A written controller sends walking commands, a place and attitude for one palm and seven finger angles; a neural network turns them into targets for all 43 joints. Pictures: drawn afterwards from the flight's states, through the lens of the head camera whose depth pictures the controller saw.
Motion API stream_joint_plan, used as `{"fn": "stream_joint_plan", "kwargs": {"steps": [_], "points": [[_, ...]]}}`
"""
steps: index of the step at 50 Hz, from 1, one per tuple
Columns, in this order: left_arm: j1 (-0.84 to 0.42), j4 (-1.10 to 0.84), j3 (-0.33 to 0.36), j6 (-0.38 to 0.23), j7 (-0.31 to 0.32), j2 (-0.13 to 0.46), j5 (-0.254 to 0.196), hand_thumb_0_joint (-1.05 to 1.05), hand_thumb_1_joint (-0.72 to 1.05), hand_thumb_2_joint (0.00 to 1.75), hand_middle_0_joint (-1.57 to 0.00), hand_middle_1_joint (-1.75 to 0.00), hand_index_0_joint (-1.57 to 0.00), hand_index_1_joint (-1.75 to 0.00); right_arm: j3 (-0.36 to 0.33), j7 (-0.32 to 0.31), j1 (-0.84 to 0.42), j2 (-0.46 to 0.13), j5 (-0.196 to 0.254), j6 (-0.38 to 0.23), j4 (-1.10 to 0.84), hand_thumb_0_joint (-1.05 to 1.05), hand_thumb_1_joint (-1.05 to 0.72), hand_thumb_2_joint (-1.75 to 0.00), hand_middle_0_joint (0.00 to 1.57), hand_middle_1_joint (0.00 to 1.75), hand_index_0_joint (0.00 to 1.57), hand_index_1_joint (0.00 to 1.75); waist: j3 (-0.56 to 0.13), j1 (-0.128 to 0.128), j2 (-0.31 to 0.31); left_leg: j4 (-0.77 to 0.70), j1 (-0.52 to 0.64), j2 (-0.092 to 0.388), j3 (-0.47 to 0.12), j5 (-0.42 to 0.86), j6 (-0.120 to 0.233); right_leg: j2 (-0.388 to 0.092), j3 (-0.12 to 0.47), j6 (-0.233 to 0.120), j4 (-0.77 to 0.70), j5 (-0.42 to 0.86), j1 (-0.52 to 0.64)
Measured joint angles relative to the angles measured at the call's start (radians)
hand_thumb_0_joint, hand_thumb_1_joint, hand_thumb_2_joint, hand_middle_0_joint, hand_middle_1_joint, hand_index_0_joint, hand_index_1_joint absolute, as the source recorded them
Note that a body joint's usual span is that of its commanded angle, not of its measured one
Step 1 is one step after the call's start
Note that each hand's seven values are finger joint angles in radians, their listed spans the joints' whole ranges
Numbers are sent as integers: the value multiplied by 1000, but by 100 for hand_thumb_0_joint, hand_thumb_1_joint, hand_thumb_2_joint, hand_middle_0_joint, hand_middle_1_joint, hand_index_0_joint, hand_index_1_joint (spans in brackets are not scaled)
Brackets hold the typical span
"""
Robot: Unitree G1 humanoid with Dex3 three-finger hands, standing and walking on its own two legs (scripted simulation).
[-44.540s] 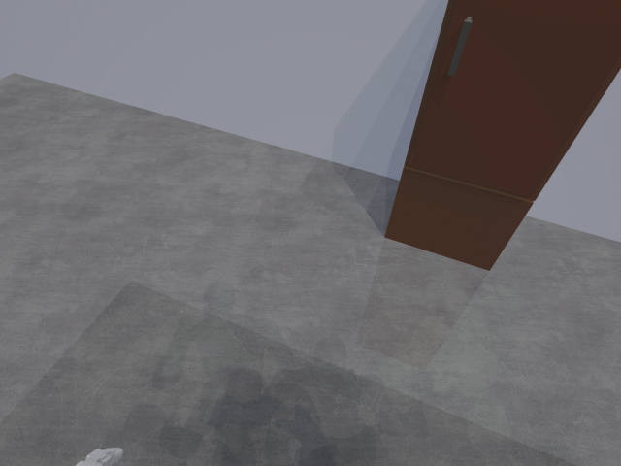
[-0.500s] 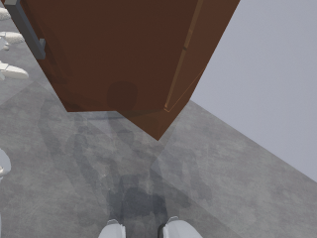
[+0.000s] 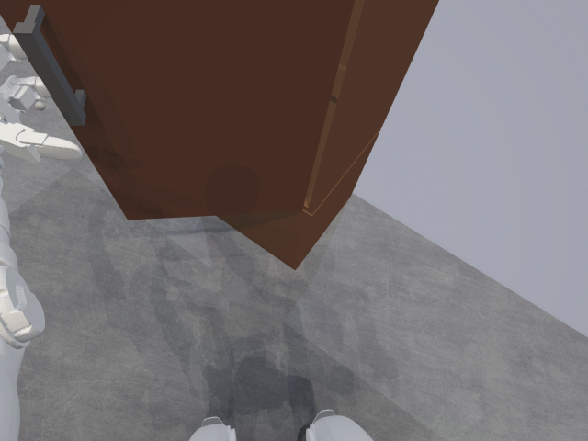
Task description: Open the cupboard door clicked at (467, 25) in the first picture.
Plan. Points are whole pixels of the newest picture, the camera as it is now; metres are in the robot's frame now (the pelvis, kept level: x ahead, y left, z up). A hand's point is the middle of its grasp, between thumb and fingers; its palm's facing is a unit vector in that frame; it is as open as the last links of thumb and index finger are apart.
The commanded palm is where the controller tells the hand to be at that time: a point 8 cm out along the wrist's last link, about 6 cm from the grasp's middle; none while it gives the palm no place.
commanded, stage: slide the fingers in behind the handle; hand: left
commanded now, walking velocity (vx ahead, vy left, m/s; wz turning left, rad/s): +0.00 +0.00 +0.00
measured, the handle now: (57, 70) +0.57 +0.25 +0.12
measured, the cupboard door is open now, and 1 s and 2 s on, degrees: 42 42 45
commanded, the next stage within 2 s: close the thumb around the handle in 0.82 s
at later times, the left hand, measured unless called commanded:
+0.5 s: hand (71, 106) +0.51 +0.23 +0.12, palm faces +0.03 -1.00 +0.02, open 14.1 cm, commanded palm +0.49 +0.27 +0.12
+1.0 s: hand (69, 109) +0.51 +0.23 +0.12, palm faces +0.03 -1.00 +0.01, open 13.9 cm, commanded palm +0.49 +0.27 +0.12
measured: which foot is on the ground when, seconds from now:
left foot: down 0.00-1.00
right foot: down 0.00-1.00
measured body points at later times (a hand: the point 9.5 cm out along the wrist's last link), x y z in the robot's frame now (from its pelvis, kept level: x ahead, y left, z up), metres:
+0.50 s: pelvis +0.00 +0.00 +0.00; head +0.11 +0.02 +0.44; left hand +0.50 +0.28 +0.12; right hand +0.00 -0.27 -0.11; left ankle -0.01 +0.10 -0.70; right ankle -0.01 -0.13 -0.70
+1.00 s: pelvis +0.00 +0.00 +0.00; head +0.11 +0.02 +0.44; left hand +0.50 +0.28 +0.12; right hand -0.01 -0.27 -0.10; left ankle -0.01 +0.10 -0.70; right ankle -0.01 -0.13 -0.70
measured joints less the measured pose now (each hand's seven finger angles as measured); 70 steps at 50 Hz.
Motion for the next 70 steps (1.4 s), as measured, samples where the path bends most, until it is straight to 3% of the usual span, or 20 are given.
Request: {"fn": "stream_joint_plan", "kwargs": {"steps": [10, 24, 31, 50, 58, 70], "points": [[-5, -12, -48, -4, 70, -56, -7, -1, -50, 30, -24, -118, -25, -119, -10, 8, -20, 0, -3, -16, 12, 1, -90, -90, 20, 30, 20, 30, 0, 17, 1, 0, 12, -10, -10, 0, 0, -9, -10, 0, 5, -8, 15], [-5, -23, -62, -11, 86, -116, 3, -1, -50, 30, -25, -119, -27, -120, -15, 15, -33, 5, -8, -29, 22, 1, -90, -90, 20, 30, 20, 30, -8, 15, 1, -1, 19, -12, -8, -5, -1, -11, -8, -1, 9, -15, 19], [31, -27, -13, -16, 87, -99, 15, -1, -50, 30, -27, -119, -29, -120, -10, 18, -26, 10, -4, -19, 2, 1, -90, -90, 20, 30, 20, 30, -5, 8, 2, -10, 36, -5, 8, -5, -1, -5, 8, -1, 7, -13, 26], [17, -14, -28, -27, 79, -95, 9, -1, -48, 30, -27, -119, -29, -120, -16, 7, -21, 0, -2, -18, 17, 1, -90, -90, 20, 30, 20, 30, 2, 8, 2, -10, 32, -7, 4, 0, -2, -6, 5, -1, 8, -9, 23], [-16, 18, -28, -18, 79, -75, 21, -1, -24, 40, -31, -123, -31, -123, -11, 4, -26, -1, -3, -25, 13, 1, -90, -90, 20, 30, 20, 30, 5, 0, 1, -3, 14, -8, 1, 3, -1, -7, 2, -1, 14, -7, 6], [-50, 51, -23, -9, 76, -44, 34, 0, 37, 67, -36, -129, -36, -130, -1, 0, -21, 1, -4, -32, 11, 1, -90, -90, 20, 30, 20, 30, 14, -14, -1, 10, -12, -7, -4, 3, -1, -5, -1, -1, 22, -5, -16]]}}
